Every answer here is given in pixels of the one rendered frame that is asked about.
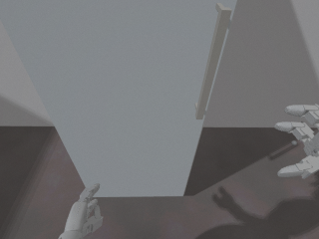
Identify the handle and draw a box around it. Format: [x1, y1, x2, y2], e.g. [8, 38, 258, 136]
[194, 3, 232, 120]

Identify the robot right hand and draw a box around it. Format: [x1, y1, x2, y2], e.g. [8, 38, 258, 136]
[274, 104, 319, 179]

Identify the fridge door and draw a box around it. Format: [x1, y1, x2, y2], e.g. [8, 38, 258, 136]
[0, 0, 237, 197]

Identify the robot left hand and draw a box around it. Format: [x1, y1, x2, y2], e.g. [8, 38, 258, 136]
[64, 183, 104, 237]

